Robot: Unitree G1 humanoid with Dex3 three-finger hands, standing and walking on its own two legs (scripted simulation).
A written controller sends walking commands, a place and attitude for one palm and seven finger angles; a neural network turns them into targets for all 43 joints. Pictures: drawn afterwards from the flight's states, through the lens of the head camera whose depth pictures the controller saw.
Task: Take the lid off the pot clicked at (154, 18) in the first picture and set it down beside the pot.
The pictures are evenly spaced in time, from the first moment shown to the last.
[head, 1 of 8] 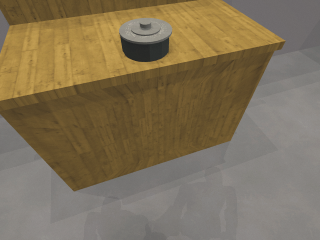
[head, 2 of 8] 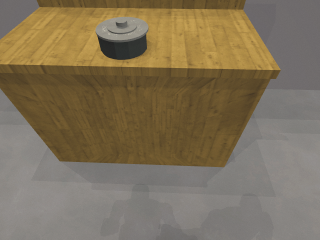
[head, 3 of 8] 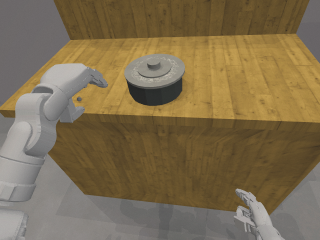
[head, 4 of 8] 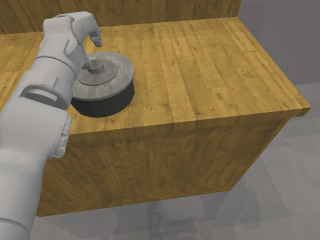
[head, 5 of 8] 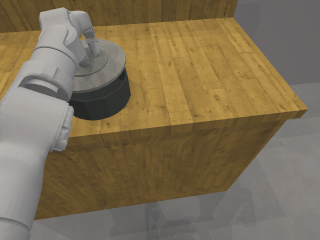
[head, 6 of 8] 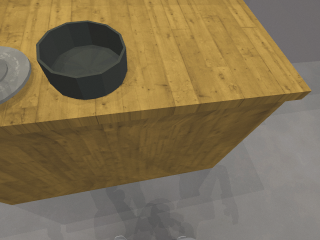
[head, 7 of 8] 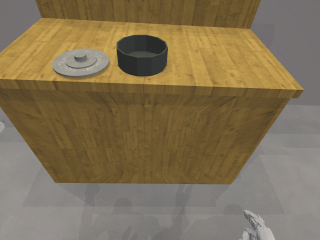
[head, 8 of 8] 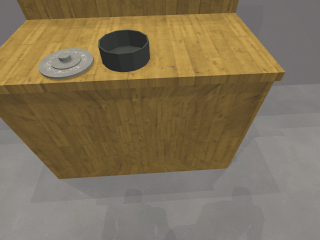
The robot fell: no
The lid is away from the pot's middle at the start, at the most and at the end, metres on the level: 0.00 0.24 0.23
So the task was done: yes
